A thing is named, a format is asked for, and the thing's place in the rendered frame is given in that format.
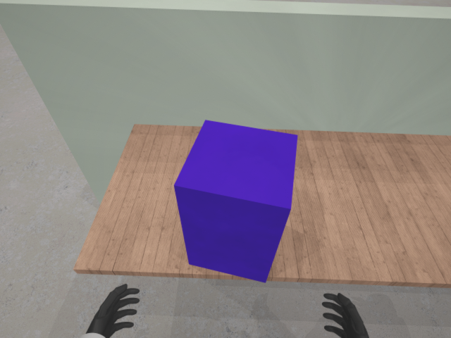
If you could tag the robot left hand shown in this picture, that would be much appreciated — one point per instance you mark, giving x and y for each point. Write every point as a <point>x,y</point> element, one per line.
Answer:
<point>104,320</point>

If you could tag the table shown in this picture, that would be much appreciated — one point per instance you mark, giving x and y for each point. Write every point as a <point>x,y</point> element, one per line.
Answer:
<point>367,208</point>

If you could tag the carton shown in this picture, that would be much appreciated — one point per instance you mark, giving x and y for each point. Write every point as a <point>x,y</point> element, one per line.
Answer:
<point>234,196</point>

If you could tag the robot right hand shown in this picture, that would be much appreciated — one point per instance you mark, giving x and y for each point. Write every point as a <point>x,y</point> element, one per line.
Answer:
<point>351,322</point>

